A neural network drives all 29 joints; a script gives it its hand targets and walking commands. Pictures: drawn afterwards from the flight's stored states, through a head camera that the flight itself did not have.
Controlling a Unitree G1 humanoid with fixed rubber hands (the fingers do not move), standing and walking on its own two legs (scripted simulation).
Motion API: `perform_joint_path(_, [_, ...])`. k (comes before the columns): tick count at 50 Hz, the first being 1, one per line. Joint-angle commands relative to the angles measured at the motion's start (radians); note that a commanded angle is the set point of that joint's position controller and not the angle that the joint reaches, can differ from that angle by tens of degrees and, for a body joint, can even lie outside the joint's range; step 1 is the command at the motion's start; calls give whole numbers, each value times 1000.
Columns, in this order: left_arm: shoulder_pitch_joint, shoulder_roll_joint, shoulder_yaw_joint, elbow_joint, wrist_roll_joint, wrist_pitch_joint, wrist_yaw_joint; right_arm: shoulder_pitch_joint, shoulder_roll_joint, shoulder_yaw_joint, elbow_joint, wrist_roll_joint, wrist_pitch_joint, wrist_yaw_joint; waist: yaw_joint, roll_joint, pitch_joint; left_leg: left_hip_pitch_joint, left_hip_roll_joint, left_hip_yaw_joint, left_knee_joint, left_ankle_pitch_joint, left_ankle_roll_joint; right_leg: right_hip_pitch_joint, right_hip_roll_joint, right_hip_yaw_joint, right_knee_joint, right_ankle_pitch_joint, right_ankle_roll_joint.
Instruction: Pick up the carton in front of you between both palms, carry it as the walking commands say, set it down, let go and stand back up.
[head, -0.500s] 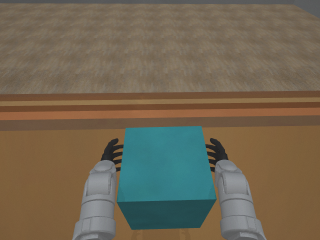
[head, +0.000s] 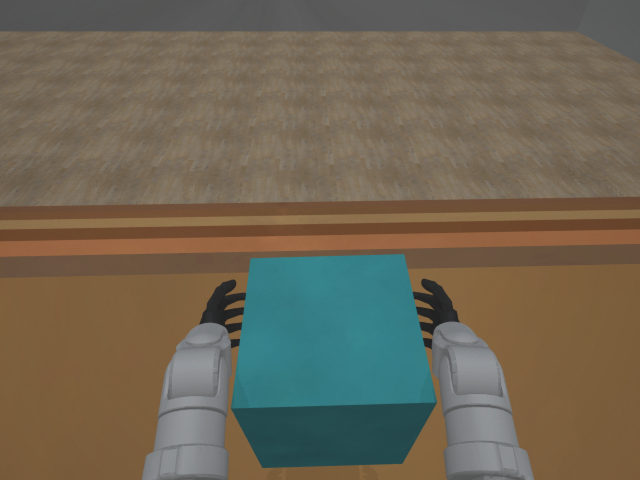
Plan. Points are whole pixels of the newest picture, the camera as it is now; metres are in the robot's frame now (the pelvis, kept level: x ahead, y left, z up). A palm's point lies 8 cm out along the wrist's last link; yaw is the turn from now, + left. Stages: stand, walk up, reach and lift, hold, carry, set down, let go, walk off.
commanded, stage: hold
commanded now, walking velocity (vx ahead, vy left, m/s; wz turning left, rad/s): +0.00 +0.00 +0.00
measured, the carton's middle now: (330, 365) +0.28 +0.00 -0.02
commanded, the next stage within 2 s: carry in 0.86 s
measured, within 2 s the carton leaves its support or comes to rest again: neither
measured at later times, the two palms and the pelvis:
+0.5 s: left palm (214, 335) +0.28 +0.15 +0.05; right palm (444, 334) +0.28 -0.15 +0.05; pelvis -0.01 +0.00 +0.00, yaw +0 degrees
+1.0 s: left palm (218, 323) +0.30 +0.15 +0.06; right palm (444, 323) +0.30 -0.15 +0.06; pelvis +0.01 +0.00 +0.00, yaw -1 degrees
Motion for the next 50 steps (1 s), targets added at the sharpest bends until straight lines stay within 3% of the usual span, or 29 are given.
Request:
perform_joint_path(1, [-466,-884,-492,-22,-225,-21,-221,-467,883,491,-18,227,-13,229,2,2,-140,28,-60,-7,-45,66,4,-30,60,6,-57,64,-5])
perform_joint_path(15, [-576,-925,-485,36,-222,-32,-232,-582,913,484,36,223,-27,242,1,4,-180,25,-53,-4,-28,2,3,-49,55,1,-41,-2,-9])
perform_joint_path(42, [-453,-891,-520,-66,-245,-21,-219,-450,900,521,-60,245,-12,221,3,0,-207,65,-63,-11,-28,176,0,7,61,14,-43,178,2])
perform_joint_path(43, [-493,-896,-541,-53,-256,-15,-223,-492,895,541,-56,264,-4,224,5,4,-229,-58,117,19,40,3,11,-124,-116,11,18,19,-14])
perform_joint_path(45, [-505,-900,-572,-91,-287,-13,-223,-491,907,565,-89,283,0,224,5,-8,-203,-166,98,-25,-5,-436,20,-213,-98,58,-32,-435,-26])
perform_joint_path(46, [-523,-903,-592,-116,-301,-9,-221,-508,912,589,-120,296,3,220,4,-5,-183,-201,97,-30,-4,-535,23,-252,-94,65,-34,-536,-29])
perform_joint_path(50, [-503,-889,-688,-225,-367,43,-196,-492,894,691,-224,356,55,196,8,0,-304,-166,111,-22,53,-334,33,-239,-96,37,47,-320,-47])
